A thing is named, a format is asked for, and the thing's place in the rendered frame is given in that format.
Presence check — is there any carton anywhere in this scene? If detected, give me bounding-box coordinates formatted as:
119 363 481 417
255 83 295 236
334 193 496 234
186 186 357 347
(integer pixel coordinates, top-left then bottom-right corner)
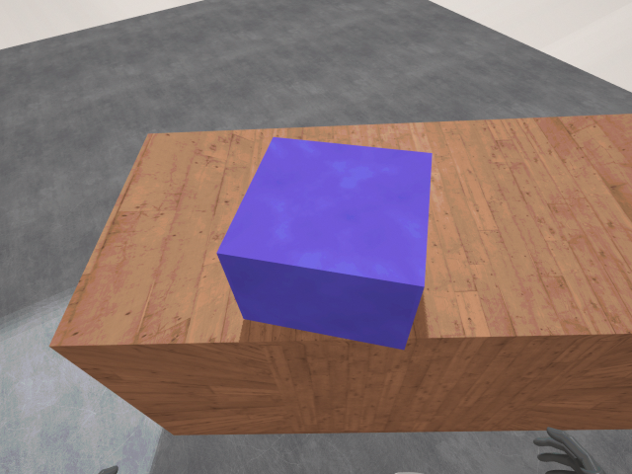
216 137 433 350

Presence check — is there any pedestal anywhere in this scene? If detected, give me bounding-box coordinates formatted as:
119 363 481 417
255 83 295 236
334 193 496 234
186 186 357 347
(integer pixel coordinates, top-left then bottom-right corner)
49 114 632 435

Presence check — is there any right robot hand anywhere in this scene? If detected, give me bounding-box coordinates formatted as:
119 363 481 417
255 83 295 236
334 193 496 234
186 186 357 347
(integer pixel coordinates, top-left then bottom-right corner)
533 427 606 474

